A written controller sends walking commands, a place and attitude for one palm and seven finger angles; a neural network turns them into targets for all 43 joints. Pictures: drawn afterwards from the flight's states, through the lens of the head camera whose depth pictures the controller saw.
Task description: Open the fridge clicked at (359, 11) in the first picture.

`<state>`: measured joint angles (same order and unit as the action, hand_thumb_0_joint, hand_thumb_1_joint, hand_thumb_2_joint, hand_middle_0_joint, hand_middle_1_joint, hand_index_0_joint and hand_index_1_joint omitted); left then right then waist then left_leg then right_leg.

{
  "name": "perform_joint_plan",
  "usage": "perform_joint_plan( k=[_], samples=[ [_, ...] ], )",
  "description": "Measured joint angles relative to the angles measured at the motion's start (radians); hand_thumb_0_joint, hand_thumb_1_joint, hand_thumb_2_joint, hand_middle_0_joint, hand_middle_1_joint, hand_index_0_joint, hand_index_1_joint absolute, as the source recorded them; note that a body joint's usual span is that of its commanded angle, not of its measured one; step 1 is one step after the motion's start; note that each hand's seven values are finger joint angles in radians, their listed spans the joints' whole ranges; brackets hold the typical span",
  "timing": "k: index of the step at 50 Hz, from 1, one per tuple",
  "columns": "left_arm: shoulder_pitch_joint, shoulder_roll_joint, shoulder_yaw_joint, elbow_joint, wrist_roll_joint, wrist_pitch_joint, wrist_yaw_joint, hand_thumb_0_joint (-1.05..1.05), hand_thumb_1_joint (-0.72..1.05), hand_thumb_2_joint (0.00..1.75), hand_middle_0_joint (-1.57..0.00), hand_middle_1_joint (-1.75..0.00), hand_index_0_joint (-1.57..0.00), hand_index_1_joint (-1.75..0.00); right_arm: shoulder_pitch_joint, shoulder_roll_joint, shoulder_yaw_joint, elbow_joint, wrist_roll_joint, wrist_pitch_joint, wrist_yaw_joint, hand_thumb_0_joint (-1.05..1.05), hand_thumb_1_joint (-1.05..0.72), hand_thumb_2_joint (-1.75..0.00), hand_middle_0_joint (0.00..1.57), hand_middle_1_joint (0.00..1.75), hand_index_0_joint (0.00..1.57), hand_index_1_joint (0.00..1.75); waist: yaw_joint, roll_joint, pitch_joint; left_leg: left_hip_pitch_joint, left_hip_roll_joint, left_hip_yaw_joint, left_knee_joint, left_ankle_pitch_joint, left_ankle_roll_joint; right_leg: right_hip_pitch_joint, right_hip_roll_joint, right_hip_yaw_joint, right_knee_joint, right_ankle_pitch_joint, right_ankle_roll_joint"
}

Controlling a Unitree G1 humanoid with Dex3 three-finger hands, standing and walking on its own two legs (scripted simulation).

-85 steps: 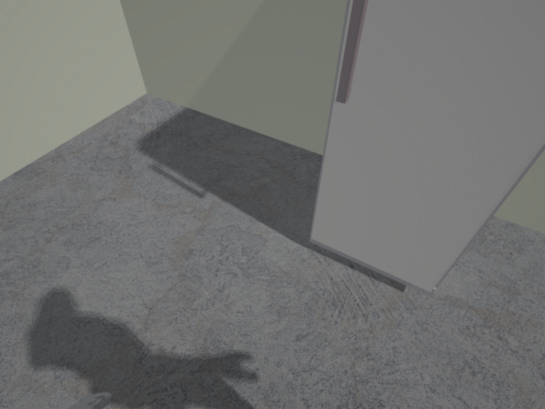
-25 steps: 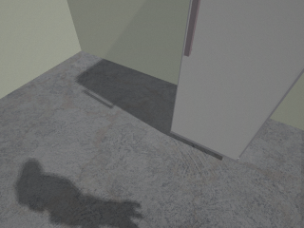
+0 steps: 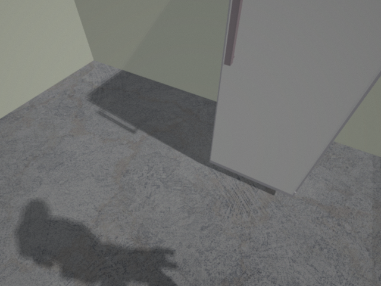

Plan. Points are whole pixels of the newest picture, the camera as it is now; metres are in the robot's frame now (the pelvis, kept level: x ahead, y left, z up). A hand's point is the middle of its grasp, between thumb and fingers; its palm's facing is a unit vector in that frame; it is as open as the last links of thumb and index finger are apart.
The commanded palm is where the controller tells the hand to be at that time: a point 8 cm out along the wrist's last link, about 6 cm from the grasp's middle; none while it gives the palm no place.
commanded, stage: turn to face it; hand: left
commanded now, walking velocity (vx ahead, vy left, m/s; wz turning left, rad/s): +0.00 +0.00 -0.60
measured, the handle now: out of the picture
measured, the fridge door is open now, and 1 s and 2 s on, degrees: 0 0 0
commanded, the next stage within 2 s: take the last steps up to it in 0.70 s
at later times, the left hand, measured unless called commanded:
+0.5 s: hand out of the picture +0.05 +0.14 -0.16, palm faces -0.18 -0.95 -0.26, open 7.3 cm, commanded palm none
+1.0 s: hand out of the picture +0.10 +0.19 -0.17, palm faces -0.32 -0.93 -0.20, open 7.3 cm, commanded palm none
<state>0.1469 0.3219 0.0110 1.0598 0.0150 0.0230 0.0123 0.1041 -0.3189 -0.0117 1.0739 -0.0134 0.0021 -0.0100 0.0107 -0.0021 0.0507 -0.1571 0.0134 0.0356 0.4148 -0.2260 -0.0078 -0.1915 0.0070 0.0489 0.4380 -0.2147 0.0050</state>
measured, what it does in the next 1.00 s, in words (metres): steps on the spot, turning right: left foot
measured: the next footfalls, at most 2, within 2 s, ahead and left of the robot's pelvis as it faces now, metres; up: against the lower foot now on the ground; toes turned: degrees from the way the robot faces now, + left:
left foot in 0.84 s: +0.03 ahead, +0.10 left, +0.00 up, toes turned -21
right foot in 1.26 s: +0.02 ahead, -0.14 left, +0.00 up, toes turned -30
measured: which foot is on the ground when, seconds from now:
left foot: down 0.00-0.24, up 0.26-0.82, down 0.84-1.00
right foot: down 0.00-0.84, up 0.86-1.00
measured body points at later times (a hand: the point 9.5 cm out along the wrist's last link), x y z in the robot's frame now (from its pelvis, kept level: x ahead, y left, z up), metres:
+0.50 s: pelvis -0.03 -0.04 +0.00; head +0.01 -0.08 +0.45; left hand +0.06 +0.19 -0.14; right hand -0.01 -0.31 -0.16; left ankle -0.01 +0.13 -0.66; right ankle -0.01 -0.11 -0.74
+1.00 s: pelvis -0.02 +0.02 +0.00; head -0.02 +0.05 +0.45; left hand +0.12 +0.24 -0.15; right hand -0.09 -0.21 -0.14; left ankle -0.01 +0.11 -0.74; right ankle -0.07 -0.10 -0.67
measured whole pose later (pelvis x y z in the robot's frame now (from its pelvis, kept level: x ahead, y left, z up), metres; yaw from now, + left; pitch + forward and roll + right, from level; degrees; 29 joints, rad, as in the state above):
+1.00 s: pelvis -0.02 +0.02 +0.00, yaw -23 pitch +0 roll -1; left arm 0.27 0.23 0.08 0.99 0.04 0.04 -0.01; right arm 0.32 -0.17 -0.02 1.01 -0.03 0.00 -0.02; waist 0.00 -0.03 -0.04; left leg -0.14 0.00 0.03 0.40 -0.26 0.05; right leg -0.46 0.04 0.03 0.99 -0.35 0.00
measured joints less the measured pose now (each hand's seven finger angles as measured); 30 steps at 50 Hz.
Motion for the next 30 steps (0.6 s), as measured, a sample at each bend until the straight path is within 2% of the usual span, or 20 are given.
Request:
perform_joint_plan(
  k=[5,6,9,11,12,13,14,16,19,24,30],
  samples=[
    [0.029,-0.029,0.011,-0.042,0.003,0.029,-0.009,0.0,0.91,0.89,-0.2,-0.3,-0.2,-0.3,0.015,0.051,-0.009,-0.055,-0.002,0.015,-0.004,0.01,-0.91,-0.89,0.2,0.3,0.2,0.3,0.002,-0.017,0.02,-0.039,0.013,0.052,0.077,-0.042,-0.002,-0.08,0.017,0.046,0.119,-0.038,-0.003],
    [0.033,-0.035,0.013,-0.051,0.003,0.033,-0.012,0.0,0.91,0.89,-0.2,-0.3,-0.2,-0.3,0.019,0.061,-0.01,-0.063,-0.002,0.017,-0.004,0.0,-0.9,-0.89,0.2,0.3,0.2,0.3,0.004,-0.022,0.026,-0.044,0.015,0.066,0.091,-0.049,-0.002,-0.104,0.014,0.039,0.165,-0.05,-0.003],
    [0.048,-0.06,0.023,-0.072,0.003,0.045,-0.018,0.0,0.91,0.89,-0.2,-0.3,-0.2,-0.3,0.03,0.083,-0.017,-0.08,-0.005,0.02,-0.003,0.01,-0.9,-0.89,0.21,0.3,0.2,0.3,0.011,-0.021,0.047,-0.046,0.033,0.107,0.129,-0.072,-0.008,-0.16,0.002,-0.013,0.333,-0.19,0.005],
    [0.06,-0.081,0.027,-0.085,0.004,0.046,-0.023,0.0,0.91,0.89,-0.2,-0.3,-0.2,-0.3,0.039,0.087,-0.022,-0.087,-0.008,0.025,-0.002,0.01,-0.9,-0.89,0.21,0.3,0.2,0.3,0.014,-0.003,0.054,-0.053,0.055,0.127,0.165,-0.092,-0.021,-0.154,-0.008,-0.051,0.345,-0.207,0.005],
    [0.071,-0.091,0.029,-0.095,0.005,0.04,-0.027,0.0,0.91,0.89,-0.2,-0.3,-0.2,-0.3,0.045,0.086,-0.025,-0.09,-0.008,0.029,-0.001,0.01,-0.9,-0.89,0.21,0.3,0.2,0.3,0.017,0.009,0.052,-0.067,0.07,0.134,0.199,-0.11,-0.03,-0.134,-0.012,-0.067,0.297,-0.16,0.004],
    [0.081,-0.098,0.03,-0.103,0.009,0.029,-0.027,0.0,0.91,0.89,-0.2,-0.3,-0.2,-0.3,0.048,0.084,-0.029,-0.092,-0.006,0.036,0.0,0.01,-0.9,-0.89,0.21,0.3,0.2,0.3,0.019,0.021,0.048,-0.096,0.087,0.131,0.261,-0.137,-0.032,-0.129,-0.006,-0.071,0.265,-0.109,-0.01],
    [0.086,-0.107,0.029,-0.106,0.011,0.019,-0.023,0.0,0.91,0.89,-0.2,-0.3,-0.2,-0.3,0.046,0.082,-0.034,-0.092,-0.004,0.044,-0.001,0.01,-0.9,-0.89,0.21,0.3,0.2,0.3,0.016,0.035,0.051,-0.138,0.088,0.095,0.352,-0.196,-0.035,-0.141,0.009,-0.076,0.279,-0.111,-0.035],
    [0.091,-0.125,0.027,-0.11,0.01,0.012,-0.013,0.0,0.91,0.89,-0.2,-0.3,-0.2,-0.3,0.043,0.082,-0.042,-0.091,-0.001,0.058,-0.004,0.01,-0.9,-0.89,0.21,0.3,0.2,0.3,0.007,0.046,0.059,-0.215,0.061,0.022,0.525,-0.253,-0.032,-0.139,0.024,-0.081,0.268,-0.124,-0.075],
    [0.104,-0.14,0.029,-0.113,0.007,0.01,-0.004,0.0,0.91,0.89,-0.2,-0.3,-0.21,-0.3,0.04,0.086,-0.045,-0.089,-0.002,0.058,-0.001,0.01,-0.91,-0.89,0.2,0.3,0.2,0.3,0.013,0.033,0.056,-0.289,0.036,-0.012,0.67,-0.201,-0.034,-0.117,0.037,-0.06,0.176,-0.075,-0.091],
    [0.124,-0.15,0.032,-0.11,0.003,0.002,0.0,0.0,0.91,0.89,-0.2,-0.3,-0.21,-0.3,0.037,0.086,-0.05,-0.096,-0.005,0.049,-0.005,0.01,-0.91,-0.89,0.2,0.3,0.2,0.3,0.011,0.013,0.032,-0.325,0.027,-0.036,0.693,-0.12,-0.05,-0.095,0.056,-0.014,0.051,0.01,-0.097],
    [0.126,-0.152,0.041,-0.109,0.009,0.001,0.002,0.0,0.91,0.89,-0.2,-0.3,-0.21,-0.3,0.042,0.079,-0.053,-0.091,-0.008,0.051,-0.013,0.01,-0.91,-0.89,0.2,0.3,0.2,0.3,0.012,0.013,-0.002,-0.289,0.025,-0.06,0.613,-0.121,-0.054,-0.093,0.084,0.022,0.004,0.048,-0.095]
  ],
)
